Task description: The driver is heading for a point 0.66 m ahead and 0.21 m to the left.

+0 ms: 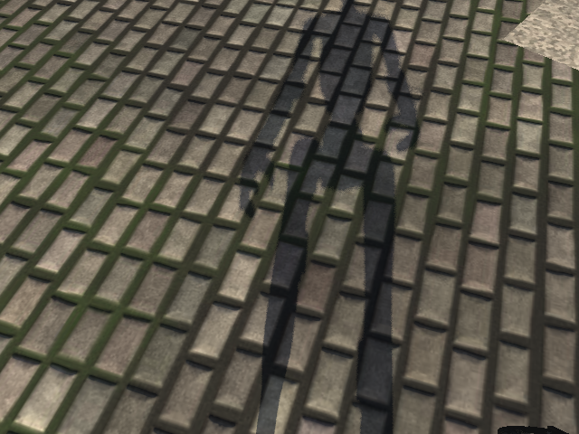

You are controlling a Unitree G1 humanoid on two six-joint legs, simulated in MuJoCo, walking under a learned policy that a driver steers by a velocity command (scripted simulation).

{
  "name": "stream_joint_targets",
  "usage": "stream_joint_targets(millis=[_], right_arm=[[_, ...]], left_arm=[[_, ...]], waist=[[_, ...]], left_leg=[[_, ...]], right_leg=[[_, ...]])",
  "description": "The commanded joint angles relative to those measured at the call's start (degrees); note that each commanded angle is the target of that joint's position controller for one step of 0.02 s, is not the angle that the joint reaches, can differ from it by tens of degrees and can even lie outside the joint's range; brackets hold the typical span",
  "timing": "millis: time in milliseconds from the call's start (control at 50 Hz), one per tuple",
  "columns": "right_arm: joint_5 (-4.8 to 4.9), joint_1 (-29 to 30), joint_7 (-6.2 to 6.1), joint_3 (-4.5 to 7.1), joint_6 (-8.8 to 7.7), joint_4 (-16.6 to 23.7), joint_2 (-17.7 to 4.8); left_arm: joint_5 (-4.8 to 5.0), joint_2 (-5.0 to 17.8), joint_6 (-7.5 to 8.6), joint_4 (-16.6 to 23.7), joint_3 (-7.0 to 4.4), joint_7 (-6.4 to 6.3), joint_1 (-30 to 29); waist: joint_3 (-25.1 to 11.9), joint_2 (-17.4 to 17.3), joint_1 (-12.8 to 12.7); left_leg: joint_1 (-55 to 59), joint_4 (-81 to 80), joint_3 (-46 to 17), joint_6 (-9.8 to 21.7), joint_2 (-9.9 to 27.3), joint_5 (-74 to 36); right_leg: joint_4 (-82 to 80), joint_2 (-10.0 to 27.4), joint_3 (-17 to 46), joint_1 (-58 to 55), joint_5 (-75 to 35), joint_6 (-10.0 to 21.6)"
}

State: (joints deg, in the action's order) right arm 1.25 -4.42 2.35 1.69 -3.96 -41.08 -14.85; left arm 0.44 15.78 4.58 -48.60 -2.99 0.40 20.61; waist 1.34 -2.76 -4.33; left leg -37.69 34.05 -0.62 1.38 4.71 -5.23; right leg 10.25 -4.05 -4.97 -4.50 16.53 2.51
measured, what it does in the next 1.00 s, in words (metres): walks ahead, turning left: left foot, then right foot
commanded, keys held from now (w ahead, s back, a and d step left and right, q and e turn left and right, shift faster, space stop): w+q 0.82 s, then no key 0.18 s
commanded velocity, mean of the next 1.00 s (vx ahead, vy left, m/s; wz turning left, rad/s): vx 0.47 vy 0.00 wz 0.49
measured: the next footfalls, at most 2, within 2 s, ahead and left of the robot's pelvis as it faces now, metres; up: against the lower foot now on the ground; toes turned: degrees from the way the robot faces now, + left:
left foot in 0.10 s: +0.25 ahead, +0.12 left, +0.00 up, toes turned +4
right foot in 0.58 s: +0.56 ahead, -0.03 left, +0.00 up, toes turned +23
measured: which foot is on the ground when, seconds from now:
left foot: up 0.00-0.08, down 0.10-0.58, up 0.60-1.00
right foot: down 0.00-0.12, up 0.14-0.56, down 0.58-1.00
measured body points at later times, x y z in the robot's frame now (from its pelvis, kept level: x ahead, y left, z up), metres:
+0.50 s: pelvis +0.30 +0.04 +0.00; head +0.33 +0.07 +0.45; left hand +0.46 +0.33 -0.08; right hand +0.42 -0.23 -0.10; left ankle +0.21 +0.11 -0.74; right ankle +0.52 -0.07 -0.70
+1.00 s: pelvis +0.55 +0.10 +0.00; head +0.58 +0.13 +0.45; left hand +0.41 +0.36 -0.13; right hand +0.87 +0.02 -0.07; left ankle +0.62 +0.30 -0.70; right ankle +0.52 -0.05 -0.74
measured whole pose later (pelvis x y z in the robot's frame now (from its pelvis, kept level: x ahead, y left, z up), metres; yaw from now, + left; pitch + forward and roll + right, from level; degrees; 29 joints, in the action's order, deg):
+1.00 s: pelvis +0.55 +0.10 +0.00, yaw +31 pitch +2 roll -2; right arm 0.5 -4.8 2.0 3.0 -1.8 -34.2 -16.0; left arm 1.1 16.7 4.0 -48.8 -3.6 -0.1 18.4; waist 3.4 -2.2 -5.5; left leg -34.9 36.3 -2.0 0.8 3.2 1.8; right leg 16.8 -0.1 -8.7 0.4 17.8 -0.4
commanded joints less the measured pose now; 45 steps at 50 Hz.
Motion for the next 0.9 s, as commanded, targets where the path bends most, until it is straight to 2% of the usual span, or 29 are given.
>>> stream_joint_targets(millis=[20, 60, 80, 100, 120, 140, 160, 180, 200, 220, 240, 260, 300, 340, 400, 460, 520, 560, 580, 600, 620, 640, 660, 680, 700, 720, 760, 840, 900], right_arm=[[0.17, 7.38, 1.33, 0.95, -1.02, 6.59, -4.46], [-0.21, 3.13, 1.51, 1.97, -0.78, 6.42, -6.50], [-0.28, -3.55, 1.32, 3.20, -0.56, 5.01, -8.50], [-0.12, -12.50, 0.64, 4.88, -0.28, 2.95, -11.63], [-0.72, -19.83, -0.22, 6.63, 0.06, 2.44, -18.11], [0.39, -19.40, -0.05, 5.89, -0.12, 2.67, -16.35], [-0.09, -18.59, -0.17, 4.79, -0.08, 2.82, -12.60], [-0.38, -15.75, -0.43, 4.39, -0.11, 3.28, -10.98], [-0.54, -12.28, -0.50, 4.00, -0.14, 3.85, -9.97], [-0.97, -9.77, -0.66, 3.48, -0.29, 4.67, -8.39], [-1.34, -8.48, -0.80, 3.32, -0.25, 5.43, -8.10], [-1.15, -8.07, -0.99, 3.48, -0.31, 5.64, -8.28], [-0.81, -8.98, -1.57, 3.79, -0.53, 5.17, -9.35], [-0.58, -10.54, -2.31, 4.20, -0.43, 4.52, -10.64], [-0.08, -13.22, -2.98, 4.36, 0.24, 3.46, -11.13], [0.30, -16.20, -3.20, 4.52, 0.82, 2.29, -11.43], [0.29, -16.75, -3.55, 4.50, 1.49, 2.09, -10.82], [0.06, -15.31, -3.53, 4.39, 1.93, 2.58, -10.04], [-0.24, -15.08, -3.30, 3.52, 1.81, 3.15, -7.65], [-1.37, -16.40, -3.19, 2.21, 1.64, 4.27, -4.07], [0.82, -24.18, -3.14, 1.66, 1.11, 5.91, -2.91], [1.33, -22.59, -3.42, 2.80, 1.25, 3.97, -9.24], [0.78, -16.19, -3.35, 3.59, 1.59, 4.79, -11.65], [0.16, -13.45, -3.39, 3.59, 1.84, 5.34, -10.76], [-0.30, -11.58, -3.15, 3.72, 1.83, 6.17, -9.91], [0.01, -11.99, -2.74, 3.67, 2.01, 6.47, -8.68], [0.51, -11.92, -2.36, 3.24, 2.57, 6.99, -6.42], [-0.26, -7.64, -2.12, 2.61, 2.77, 8.81, -4.78], [-0.83, -3.69, -1.28, 1.78, 1.74, 9.53, -3.00]], left_arm=[[0.17, 9.75, -0.46, 1.38, -2.50, -0.60, 1.27], [-0.01, 11.33, -1.18, 1.91, -2.90, -1.15, -0.22], [-0.16, 11.77, -1.81, 2.35, -2.94, -1.55, -1.24], [-0.39, 11.37, -2.14, 3.16, -2.60, -2.16, -1.52], [-1.58, 6.65, -1.17, 5.81, -0.88, -2.02, 3.06], [-1.72, 3.70, 0.81, 5.83, 0.57, -0.99, 3.88], [0.52, 8.96, 2.63, 7.16, -0.79, 0.05, -1.34], [1.71, 9.12, 3.56, 8.85, -0.56, 0.33, -5.98], [0.79, 8.43, 3.92, 9.38, -0.46, 0.05, -7.91], [-0.42, 8.94, 3.52, 9.30, -0.98, -0.37, -8.08], [-0.94, 8.65, 2.85, 9.47, -1.09, -0.41, -7.25], [-1.30, 7.99, 2.23, 9.54, -1.05, -0.50, -6.26], [-1.60, 6.65, 1.22, 9.98, -0.74, -0.78, -6.76], [-1.66, 5.61, 0.98, 11.48, -0.31, -1.00, -11.46], [-1.30, 3.98, 1.46, 12.94, 0.33, -0.55, -18.34], [-0.31, 5.00, 2.07, 14.21, 0.03, 0.18, -22.55], [-0.07, 7.18, 2.80, 14.44, -0.95, 0.84, -22.42], [0.02, 8.42, 3.31, 13.05, -1.92, 0.68, -16.75], [-0.65, 10.22, 3.60, 12.11, -2.80, 0.27, -10.73], [-1.18, 13.54, 3.46, 11.40, -3.63, -0.29, -1.85], [-1.33, 16.65, 2.57, 9.11, -4.49, 0.22, 1.21], [-0.22, 10.44, 2.27, 10.56, -3.24, 0.41, -1.06], [-0.16, 7.53, 1.87, 10.95, -2.45, 0.08, -3.19], [-0.74, 6.88, 1.58, 11.11, -2.00, 0.04, -5.67], [-0.95, 5.92, 1.41, 10.54, -1.72, -0.05, -7.09], [-1.33, 5.51, 1.50, 10.20, -1.48, -0.22, -7.62], [-0.85, 5.48, 1.92, 9.05, -1.68, -0.20, -7.72], [-0.75, 8.06, 1.97, 6.87, -2.54, -0.27, -7.30], [-0.33, 9.22, 0.96, 5.61, -2.53, -0.62, -8.12]], waist=[[3.71, 5.04, 0.05], [-0.58, 7.34, 2.87], [-4.82, 7.81, 6.64], [-9.87, 6.37, 10.94], [-18.32, -4.55, 10.44], [-25.19, -10.32, 8.71], [-20.62, -6.12, 10.81], [-13.14, -2.26, 10.06], [-7.38, 2.95, 7.59], [-5.21, 3.11, 5.61], [-4.26, 1.67, 4.07], [-4.02, 0.95, 3.28], [-2.95, 0.49, 2.92], [-1.37, 0.32, 4.28], [-1.14, -0.96, 7.16], [-1.12, -1.91, 8.73], [-1.58, -3.18, 7.70], [-3.05, -4.53, 4.29], [-7.93, -3.21, 1.29], [-16.48, 4.76, -1.43], [-20.60, 24.66, 2.68], [-14.96, 15.51, 1.06], [-8.27, 10.06, -0.40], [-4.82, 6.25, 0.55], [-2.03, 6.28, 1.41], [-1.26, 7.70, 2.56], [-0.51, 9.40, 3.16], [0.69, 6.58, 2.98], [0.68, 6.46, 2.29]], left_leg=[[-2.53, -2.41, 0.44, 2.46, -1.30, 4.52], [5.20, -1.88, 3.79, 4.55, -4.92, 10.26], [13.73, -2.65, 5.53, 5.96, -7.39, 11.09], [28.27, -3.76, 3.53, 7.97, -7.64, 8.97], [52.65, -2.57, -20.12, 16.17, 6.45, 10.38], [62.89, -13.71, -46.88, 23.56, 14.97, 19.25], [60.24, -16.27, -42.29, 20.17, 13.35, 23.74], [52.08, -16.81, -33.97, 17.82, 11.16, 21.28], [42.36, -17.93, -27.92, 16.43, 8.85, 15.05], [35.94, -19.18, -23.83, 15.48, 6.85, 9.49], [31.69, -20.55, -22.52, 15.55, 5.51, 6.58], [29.29, -21.52, -21.40, 16.07, 4.85, 4.27], [24.97, -22.38, -17.91, 16.38, 3.75, 0.42], [22.70, -22.53, -15.19, 15.03, 1.89, 0.35], [20.92, -20.91, -13.21, 11.82, -0.94, 5.72], [23.67, -18.51, -17.06, 10.96, 0.50, 9.81], [29.57, -13.21, -22.72, 9.93, 2.63, 11.05], [29.65, -8.26, -23.92, 8.40, 1.74, 8.27], [26.98, 0.22, -21.44, 6.57, -1.20, 7.25], [18.93, 16.84, -15.42, 4.13, -5.62, 19.83], [-1.43, 33.06, -9.69, 1.10, -11.08, 40.69], [-7.25, 39.58, -11.07, 0.08, -6.15, 37.14], [-8.30, 40.67, -9.39, -0.40, -4.49, 31.47], [-6.27, 39.60, -8.00, -0.87, -2.67, 27.45], [-5.47, 37.17, -7.91, -1.10, -1.19, 24.91], [-3.03, 35.89, -7.40, -1.03, 0.21, 23.39], [-2.27, 33.33, -5.74, -1.53, 1.19, 22.64], [-4.37, 23.96, -4.87, -2.57, 1.61, 16.24], [3.07, 10.27, -0.89, -2.21, -0.70, 7.49]], right_leg=[[0.93, 18.97, 3.06, -2.34, -26.82, 6.86], [9.04, 18.62, 1.08, -4.35, -47.64, 5.25], [18.46, 17.30, -0.78, -3.61, -56.35, 4.01], [31.69, 15.18, -2.77, 4.05, -54.15, 1.90], [54.19, 9.01, -3.29, 26.98, -29.37, -1.62], [68.23, -0.79, 6.36, 42.24, 14.49, -3.62], [70.99, 3.22, 12.57, 48.56, 12.36, -2.24], [68.42, 5.78, 11.43, 49.62, 8.05, -1.22], [62.58, 7.99, 10.65, 47.98, 4.61, -1.20], [57.91, 9.79, 10.64, 44.16, 2.22, -1.61], [56.09, 10.24, 10.63, 41.26, 1.05, -2.27], [54.18, 10.35, 10.21, 40.10, 0.40, -3.23], [49.42, 10.07, 9.00, 39.56, -2.09, -5.20], [40.89, 9.18, 8.41, 39.95, -9.21, -6.51], [27.25, 6.19, 7.86, 35.03, -20.58, -6.78], [21.40, 4.46, 8.87, 32.85, -22.45, -6.35], [17.54, 4.05, 10.58, 31.46, -16.53, -4.50], [14.66, 3.85, 9.21, 23.69, -13.38, -2.10], [14.59, 7.15, 11.15, 12.83, -12.95, 0.43], [15.60, 17.78, 21.78, -2.58, -10.26, 3.89], [9.66, 28.50, 49.00, -16.34, 4.47, 12.72], [7.31, 27.73, 49.00, -12.58, 14.82, 11.09], [6.90, 25.18, 38.95, -5.98, 11.70, 8.58], [5.89, 22.67, 31.99, 0.52, 3.57, 7.49], [4.67, 20.71, 27.20, 4.87, -2.26, 7.42], [3.05, 19.21, 22.96, 8.12, -5.14, 6.97], [0.79, 18.42, 17.68, 10.38, -9.59, 7.83], [-0.47, 18.75, 9.89, 9.93, -22.96, 8.88], [1.60, 15.68, 2.01, 12.06, -36.19, 7.25]])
